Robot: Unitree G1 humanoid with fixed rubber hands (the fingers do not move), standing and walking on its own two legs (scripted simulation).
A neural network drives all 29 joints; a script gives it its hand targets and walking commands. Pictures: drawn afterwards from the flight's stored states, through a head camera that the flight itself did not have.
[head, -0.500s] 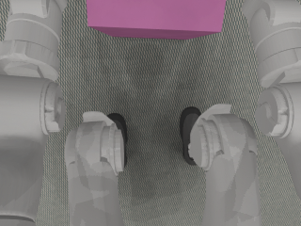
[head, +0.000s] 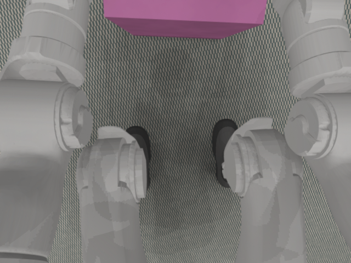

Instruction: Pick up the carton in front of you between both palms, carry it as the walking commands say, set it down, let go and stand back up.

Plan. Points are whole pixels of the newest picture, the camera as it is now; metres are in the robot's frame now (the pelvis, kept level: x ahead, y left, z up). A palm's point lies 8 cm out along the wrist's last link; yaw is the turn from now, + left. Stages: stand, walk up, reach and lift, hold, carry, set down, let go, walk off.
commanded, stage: reach and lift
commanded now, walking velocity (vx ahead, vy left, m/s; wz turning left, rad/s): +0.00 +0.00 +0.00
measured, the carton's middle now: out of the picture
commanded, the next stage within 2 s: none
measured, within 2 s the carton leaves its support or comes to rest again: leaves its support in 0.20 s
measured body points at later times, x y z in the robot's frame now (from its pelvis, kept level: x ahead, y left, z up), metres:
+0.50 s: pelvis +0.00 +0.00 +0.06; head +0.29 +0.01 +0.40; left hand +0.55 +0.15 -0.02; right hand +0.53 -0.15 -0.02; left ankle +0.11 +0.13 -0.34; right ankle +0.12 -0.14 -0.33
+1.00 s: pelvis +0.01 +0.00 +0.17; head +0.25 +0.01 +0.55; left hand +0.50 +0.15 +0.12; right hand +0.50 -0.15 +0.12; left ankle +0.11 +0.13 -0.33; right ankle +0.12 -0.14 -0.33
